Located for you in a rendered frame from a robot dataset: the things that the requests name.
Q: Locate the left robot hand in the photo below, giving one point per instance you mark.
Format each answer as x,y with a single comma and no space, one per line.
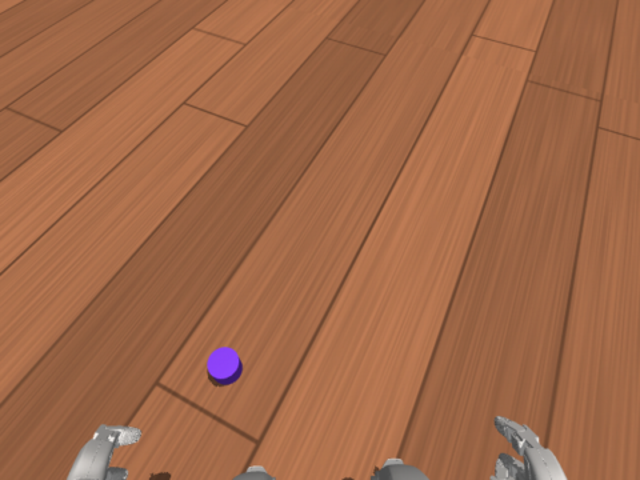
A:
94,458

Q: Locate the right robot hand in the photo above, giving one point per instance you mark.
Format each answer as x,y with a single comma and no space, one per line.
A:
539,463

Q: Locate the tin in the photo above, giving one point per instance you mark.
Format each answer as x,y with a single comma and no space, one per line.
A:
225,365

